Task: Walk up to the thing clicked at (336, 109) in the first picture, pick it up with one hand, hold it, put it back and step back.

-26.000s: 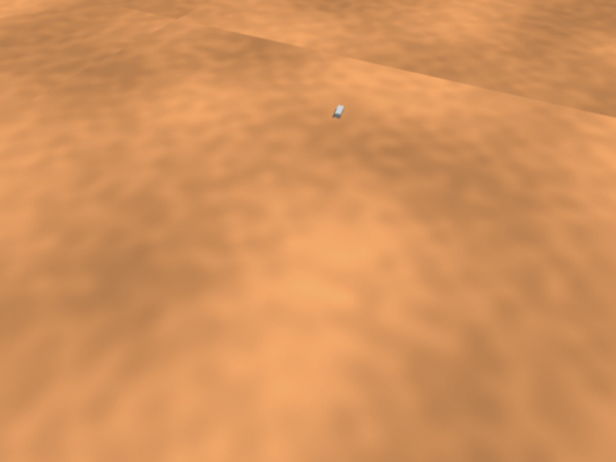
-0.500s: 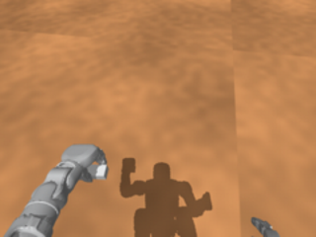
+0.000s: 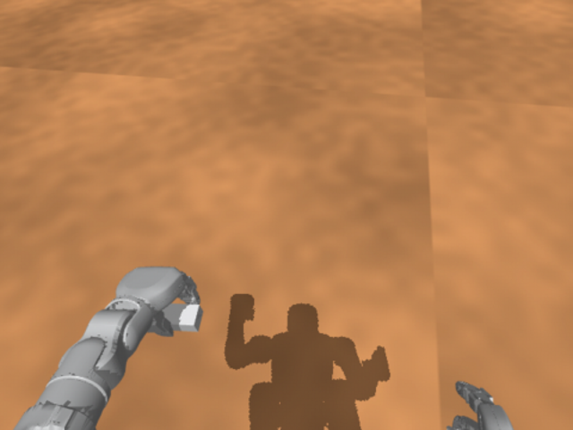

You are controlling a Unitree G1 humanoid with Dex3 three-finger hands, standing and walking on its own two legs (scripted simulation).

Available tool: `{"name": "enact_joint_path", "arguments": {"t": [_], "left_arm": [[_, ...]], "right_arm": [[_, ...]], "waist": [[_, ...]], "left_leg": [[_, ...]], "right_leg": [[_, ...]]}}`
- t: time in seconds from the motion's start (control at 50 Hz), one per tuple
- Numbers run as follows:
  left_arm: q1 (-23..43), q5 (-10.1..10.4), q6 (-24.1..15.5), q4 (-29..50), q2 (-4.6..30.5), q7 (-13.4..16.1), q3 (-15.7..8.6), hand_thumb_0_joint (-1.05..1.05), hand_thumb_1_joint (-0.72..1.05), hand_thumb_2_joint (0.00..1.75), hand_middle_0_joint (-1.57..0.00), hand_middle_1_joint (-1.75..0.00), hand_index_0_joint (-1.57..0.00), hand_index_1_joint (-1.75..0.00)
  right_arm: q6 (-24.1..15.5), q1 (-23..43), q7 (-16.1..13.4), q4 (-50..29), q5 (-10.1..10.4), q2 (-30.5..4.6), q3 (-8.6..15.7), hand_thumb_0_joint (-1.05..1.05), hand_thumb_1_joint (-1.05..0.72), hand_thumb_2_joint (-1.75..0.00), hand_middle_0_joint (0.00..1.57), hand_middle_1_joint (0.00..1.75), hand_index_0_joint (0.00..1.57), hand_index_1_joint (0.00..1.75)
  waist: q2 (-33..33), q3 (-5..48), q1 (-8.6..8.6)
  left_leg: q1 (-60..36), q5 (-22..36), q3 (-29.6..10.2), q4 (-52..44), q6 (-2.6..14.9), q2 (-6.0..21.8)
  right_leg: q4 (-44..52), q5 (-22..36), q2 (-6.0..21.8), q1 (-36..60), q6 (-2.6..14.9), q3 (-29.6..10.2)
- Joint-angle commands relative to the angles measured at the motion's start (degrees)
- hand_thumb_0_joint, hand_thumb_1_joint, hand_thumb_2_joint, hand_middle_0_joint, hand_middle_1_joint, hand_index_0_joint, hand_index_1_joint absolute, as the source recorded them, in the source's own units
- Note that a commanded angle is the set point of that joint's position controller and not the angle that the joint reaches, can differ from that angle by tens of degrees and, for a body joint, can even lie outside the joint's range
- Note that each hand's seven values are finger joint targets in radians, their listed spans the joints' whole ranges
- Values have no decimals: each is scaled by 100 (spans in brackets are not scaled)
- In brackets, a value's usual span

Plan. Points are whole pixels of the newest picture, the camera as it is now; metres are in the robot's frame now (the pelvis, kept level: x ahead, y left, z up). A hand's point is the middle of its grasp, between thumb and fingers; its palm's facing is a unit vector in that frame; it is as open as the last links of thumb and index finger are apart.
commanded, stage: hold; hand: left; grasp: from above
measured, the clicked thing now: (172, 316) +0.31 +0.21 -0.07
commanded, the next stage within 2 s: crouch in 0.92 s
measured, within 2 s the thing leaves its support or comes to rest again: neither
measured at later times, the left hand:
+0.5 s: hand (156, 315) +0.29 +0.21 -0.01, palm faces -0.45 -0.02 -0.89, open 6.5 cm
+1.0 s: hand (156, 302) +0.31 +0.22 -0.01, palm faces -0.45 -0.02 -0.89, open 6.5 cm
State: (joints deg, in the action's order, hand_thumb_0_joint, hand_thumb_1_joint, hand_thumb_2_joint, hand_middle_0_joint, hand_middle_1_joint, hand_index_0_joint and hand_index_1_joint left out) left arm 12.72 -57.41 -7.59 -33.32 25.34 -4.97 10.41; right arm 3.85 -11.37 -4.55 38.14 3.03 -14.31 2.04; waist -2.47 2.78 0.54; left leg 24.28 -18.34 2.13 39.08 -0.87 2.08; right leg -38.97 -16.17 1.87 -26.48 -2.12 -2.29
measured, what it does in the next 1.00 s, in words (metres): stands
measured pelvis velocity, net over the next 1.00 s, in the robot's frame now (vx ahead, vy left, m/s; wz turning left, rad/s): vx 0.02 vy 0.00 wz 0.00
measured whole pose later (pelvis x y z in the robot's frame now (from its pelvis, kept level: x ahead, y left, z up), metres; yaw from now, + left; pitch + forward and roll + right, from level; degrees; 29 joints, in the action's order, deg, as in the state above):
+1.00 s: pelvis +0.02 +0.00 +0.01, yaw +0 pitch +2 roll +0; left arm 12.5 -57.0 -7.4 -31.8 25.6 -5.2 10.3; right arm 4.7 -10.3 -5.6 38.5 3.7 -13.8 1.7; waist -2.6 1.0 -0.4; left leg 17.6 -16.7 2.3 32.3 -0.9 1.9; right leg -32.6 -14.8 2.0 -20.0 -2.1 -2.2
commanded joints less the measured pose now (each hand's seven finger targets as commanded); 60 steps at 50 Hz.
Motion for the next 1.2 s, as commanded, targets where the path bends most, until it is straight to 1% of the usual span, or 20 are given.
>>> {"name": "enact_joint_path", "arguments": {"t": [0.0, 0.22, 0.28, 0.34, 0.4, 0.42, 0.48, 0.52, 0.6, 0.64, 0.68, 0.76, 0.8, 0.86, 0.88, 0.98, 1.0, 1.02, 1.06, 1.18], "left_arm": [[1960, 95, -30, 1265, 1269, 216, -668, 0, 84, 15, -114, -21, -119, -16], [1612, 156, 22, 1402, 1257, 137, -689, 0, 83, 9, -111, -21, -117, -15], [1675, 148, 32, 1521, 1239, 89, -633, 0, 84, 11, -111, -24, -118, -17], [1655, 180, 23, 1521, 1328, 91, -763, 0, 81, 9, -109, -23, -115, -16], [1634, 181, 23, 1535, 1296, 72, -718, 0, 81, 10, -109, -23, -116, -17], [1485, 188, 41, 1481, 1119, 53, -566, 0, 82, 12, -111, -23, -117, -17], [1399, 189, 45, 1436, 1290, 68, -767, 0, 80, 11, -108, -23, -114, -17], [1716, 155, 36, 1510, 1245, 76, -653, 0, 78, 11, -108, -22, -114, -16], [1602, 167, 21, 1503, 1319, 90, -765, 0, 81, 12, -109, -23, -116, -16], [1459, 163, 41, 1394, 1100, 75, -557, 0, 82, 11, -110, -23, -117, -17], [1454, 149, 40, 1397, 1248, 100, -689, 0, 82, 10, -110, -23, -117, -17], [1717, 127, 15, 1439, 1215, 109, -595, 0, 83, 13, -111, -24, -117, -17], [1738, 136, -12, 1545, 1325, 138, -710, 0, 80, 12, -110, -21, -116, -16], [1842, 151, -19, 1436, 1373, 161, -762, 0, 80, 13, -109, -23, -115, -17], [1852, 121, -14, 1300, 1288, 169, -675, 0, 80, 14, -111, -20, -116, -15], [1544, 124, 29, 1182, 1239, 182, -692, 0, 82, 13, -110, -23, -117, -17], [1632, 107, 18, 1264, 1228, 156, -621, 0, 87, 5, -111, -29, -120, -20], [1700, 114, 14, 1233, 1244, 135, -606, 0, 79, 8, -103, -25, -112, -18], [1549, 128, -23, 1127, 1149, 114, -546, 0, 76, 16, -108, -24, -113, -20], [1512, 19, -290, 602, 1101, 346, -633, 0, 80, 19, -112, -24, -116, -20]], "right_arm": [[-293, 502, -69, -797, -11, -751, 201, 0, -91, -90, 20, 30, 20, 30], [-351, 693, -90, -875, 21, -720, 168, 0, -91, -90, 20, 30, 20, 30], [-361, 667, -107, -864, 14, -709, 153, 0, -91, -90, 20, 30, 20, 30], [-371, 655, -120, -828, 21, -699, 147, 0, -92, -90, 20, 30, 20, 30], [-373, 684, -131, -830, 17, -698, 139, 0, -91, -90, 20, 30, 20, 30], [-370, 684, -134, -830, 23, -674, 126, 0, -91, -90, 20, 30, 20, 30], [-345, 673, -149, -810, 32, -678, 135, 0, -91, -90, 20, 30, 20, 30], [-330, 644, -150, -794, 28, -660, 124, 0, -91, -90, 20, 30, 20, 30], [-310, 639, -153, -811, 38, -685, 136, 0, -91, -90, 20, 30, 20, 30], [-290, 644, -147, -832, 49, -670, 141, 0, -91, -90, 20, 30, 20, 30], [-273, 615, -149, -812, 49, -698, 152, 0, -91, -90, 20, 30, 20, 30], [-243, 645, -149, -814, 53, -677, 150, 0, -91, -90, 20, 30, 20, 30], [-233, 609, -153, -798, 40, -687, 166, 0, -91, -90, 20, 30, 20, 30], [-208, 575, -160, -763, 43, -694, 171, 0, -91, -90, 20, 30, 20, 30], [-204, 561, -154, -743, 42, -688, 170, 0, -91, -90, 20, 30, 20, 30], [-144, 562, -139, -785, 61, -698, 201, 0, -91, -90, 20, 30, 20, 30], [-143, 553, -130, -800, 56, -700, 208, 0, -94, -91, 20, 30, 20, 30], [-128, 568, -130, -802, 55, -702, 208, 0, -90, -90, 20, 30, 20, 30], [-99, 523, -133, -810, 65, -708, 209, 0, -90, -90, 20, 30, 20, 30], [-1, 512, -113, -816, 45, -647, 164, 0, -91, -90, 20, 30, 20, 30]], "waist": [[81, 1370, 15], [219, 1095, -85], [135, 1191, -70], [159, 1198, -93], [173, 1172, -74], [226, 1127, -30], [220, 1117, -129], [171, 1182, -50], [83, 1227, -109], [139, 1138, -94], [145, 1149, -118], [78, 1149, -53], [34, 1330, -110], [91, 1332, -82], [91, 1281, -56], [218, 1283, -151], [135, 1303, -113], [103, 1285, -105], [240, 1223, -72], [414, 902, -13]], "left_leg": [[-686, 652, -36, -668, 144, -300], [-658, 313, -26, -886, 144, -320], [-823, 552, -29, -903, 134, -303], [-847, 591, -32, -932, 136, -310], [-922, 712, -19, -945, 141, -312], [-947, 757, 4, -923, 155, -324], [-932, 892, 4, -940, 152, -334], [-1020, 983, -11, -959, 143, -315], [-1069, 1093, -11, -1011, 133, -310], [-1107, 1168, -21, -1041, 125, -303], [-1103, 1194, -20, -1042, 132, -307], [-1201, 1162, -11, -1075, 130, -312], [-1299, 1378, -25, -1067, 119, -304], [-1343, 1496, -27, -1051, 128, -301], [-1300, 1490, -25, -1053, 124, -292], [-1307, 1695, -15, -1060, 126, -300], [-1328, 1711, 4, -1065, 124, -306], [-1346, 1729, 1, -1077, 126, -304], [-1346, 1732, -4, -1088, 133, -277], [-871, 1316, -10, -880, 158, -305]], "right_leg": [[683, 351, -339, 458, 227, 186], [911, -33, -329, 609, 220, 183], [886, 217, -350, 625, 228, 192], [918, 249, -346, 704, 219, 190], [961, 367, -344, 735, 216, 187], [967, 431, -331, 735, 207, 171], [999, 536, -323, 828, 202, 180], [983, 634, -333, 824, 211, 191], [996, 711, -338, 953, 229, 189], [1010, 777, -344, 939, 239, 209], [1040, 801, -333, 962, 235, 204], [1078, 791, -325, 950, 232, 191], [1041, 983, -331, 1048, 239, 205], [1065, 1106, -329, 1080, 223, 207], [1057, 1110, -336, 1064, 229, 219], [1074, 1285, -324, 1206, 224, 242], [1078, 1316, -317, 1220, 237, 230], [1078, 1339, -314, 1186, 241, 224], [1080, 1323, -333, 1150, 240, 229], [969, 964, -293, 725, 227, 227]]}}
